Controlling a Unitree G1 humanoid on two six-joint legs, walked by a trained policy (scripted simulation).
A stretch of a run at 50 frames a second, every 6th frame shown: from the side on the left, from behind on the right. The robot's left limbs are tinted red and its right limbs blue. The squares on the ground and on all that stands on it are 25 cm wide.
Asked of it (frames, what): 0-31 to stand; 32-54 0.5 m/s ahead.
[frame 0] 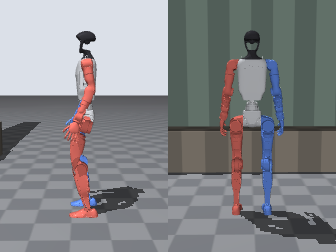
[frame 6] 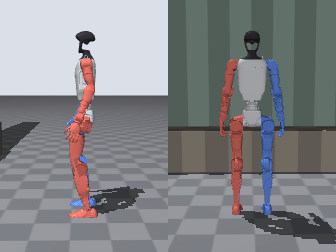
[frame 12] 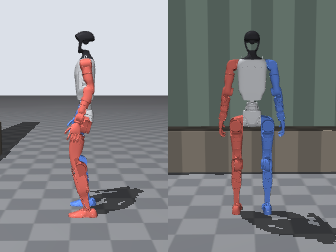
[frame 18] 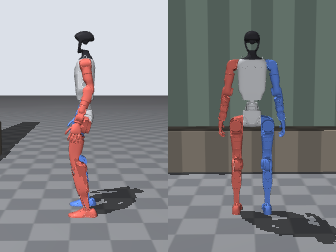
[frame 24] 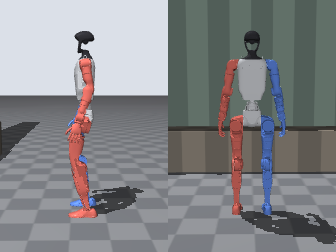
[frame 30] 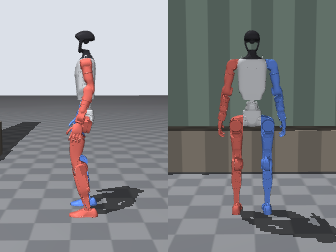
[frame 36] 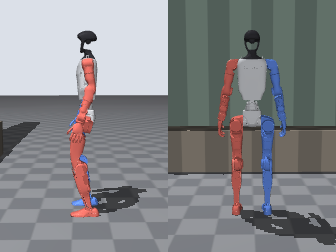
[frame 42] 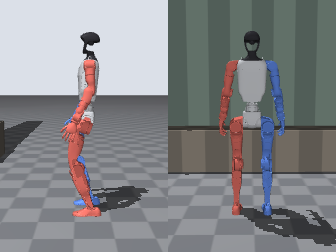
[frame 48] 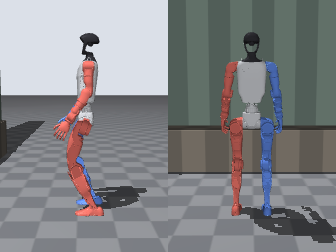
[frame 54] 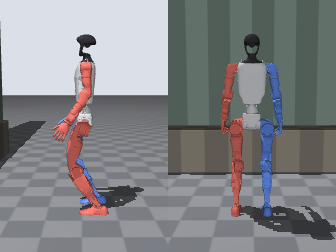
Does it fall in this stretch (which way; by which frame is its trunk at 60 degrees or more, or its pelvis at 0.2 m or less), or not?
no
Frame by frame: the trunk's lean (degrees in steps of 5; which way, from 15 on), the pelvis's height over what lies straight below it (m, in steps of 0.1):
0: 0, 0.8
6: 0, 0.8
12: 0, 0.8
18: 0, 0.8
24: 0, 0.8
30: 0, 0.8
36: 0, 0.8
42: 5, 0.8
48: 5, 0.8
54: 0, 0.7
